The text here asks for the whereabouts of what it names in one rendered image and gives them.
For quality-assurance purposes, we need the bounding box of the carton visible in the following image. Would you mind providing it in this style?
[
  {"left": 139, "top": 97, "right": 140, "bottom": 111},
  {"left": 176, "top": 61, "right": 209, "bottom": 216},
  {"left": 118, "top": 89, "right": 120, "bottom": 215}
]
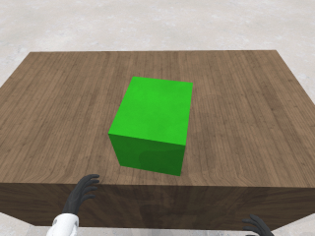
[{"left": 107, "top": 76, "right": 193, "bottom": 176}]

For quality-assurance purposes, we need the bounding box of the robot left forearm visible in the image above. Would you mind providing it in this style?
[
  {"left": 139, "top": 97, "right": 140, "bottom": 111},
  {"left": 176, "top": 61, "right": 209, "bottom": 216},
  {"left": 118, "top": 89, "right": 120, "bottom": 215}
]
[{"left": 46, "top": 213, "right": 79, "bottom": 236}]

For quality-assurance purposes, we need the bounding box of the robot left hand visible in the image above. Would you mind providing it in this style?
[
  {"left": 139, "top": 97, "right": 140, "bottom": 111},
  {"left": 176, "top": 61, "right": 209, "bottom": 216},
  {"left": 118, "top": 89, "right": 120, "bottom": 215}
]
[{"left": 61, "top": 174, "right": 99, "bottom": 215}]

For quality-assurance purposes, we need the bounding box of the robot right hand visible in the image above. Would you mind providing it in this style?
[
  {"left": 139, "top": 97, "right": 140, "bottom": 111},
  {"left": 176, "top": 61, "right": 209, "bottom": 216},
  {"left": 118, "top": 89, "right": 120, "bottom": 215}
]
[{"left": 241, "top": 213, "right": 275, "bottom": 236}]

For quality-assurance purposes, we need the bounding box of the pedestal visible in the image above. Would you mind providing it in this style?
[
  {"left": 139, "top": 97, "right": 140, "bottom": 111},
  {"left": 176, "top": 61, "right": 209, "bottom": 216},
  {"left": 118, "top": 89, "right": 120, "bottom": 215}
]
[{"left": 0, "top": 49, "right": 315, "bottom": 231}]

